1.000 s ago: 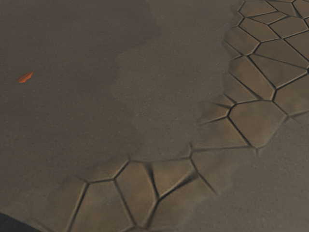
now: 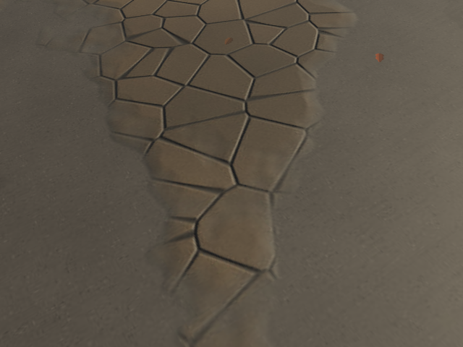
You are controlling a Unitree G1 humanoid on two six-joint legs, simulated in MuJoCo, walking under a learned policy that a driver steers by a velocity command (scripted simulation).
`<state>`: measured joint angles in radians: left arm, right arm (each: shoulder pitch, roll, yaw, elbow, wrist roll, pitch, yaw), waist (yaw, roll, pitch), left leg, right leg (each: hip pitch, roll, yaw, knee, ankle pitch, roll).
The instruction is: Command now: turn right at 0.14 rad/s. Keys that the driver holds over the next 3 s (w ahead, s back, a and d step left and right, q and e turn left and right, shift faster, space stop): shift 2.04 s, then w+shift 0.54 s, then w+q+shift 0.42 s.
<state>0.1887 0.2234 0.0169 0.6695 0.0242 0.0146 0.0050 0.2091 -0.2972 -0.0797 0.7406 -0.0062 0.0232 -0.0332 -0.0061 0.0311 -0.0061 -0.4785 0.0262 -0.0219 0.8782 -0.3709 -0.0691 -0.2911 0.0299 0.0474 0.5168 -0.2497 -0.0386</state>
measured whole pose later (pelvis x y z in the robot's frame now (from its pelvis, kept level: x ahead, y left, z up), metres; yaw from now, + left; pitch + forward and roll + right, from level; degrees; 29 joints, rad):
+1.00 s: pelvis +0.00 +0.03 +0.00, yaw +0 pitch -1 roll +0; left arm 0.22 0.19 0.06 1.00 0.00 0.01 0.05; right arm 0.23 -0.20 -0.02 1.00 0.00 -0.01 -0.04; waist 0.00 0.00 0.04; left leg -0.20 0.00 -0.01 0.51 -0.29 0.00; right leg -0.24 0.01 0.06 0.52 -0.26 0.01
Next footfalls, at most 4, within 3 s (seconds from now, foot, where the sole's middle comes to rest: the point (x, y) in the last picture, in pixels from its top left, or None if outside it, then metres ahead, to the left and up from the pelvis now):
0.10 left None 0.03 0.15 -0.77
2.74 left None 0.50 0.09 -0.77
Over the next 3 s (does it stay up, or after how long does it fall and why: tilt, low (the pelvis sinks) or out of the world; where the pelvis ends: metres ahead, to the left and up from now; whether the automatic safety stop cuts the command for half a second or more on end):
stays up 0.54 0.07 0.00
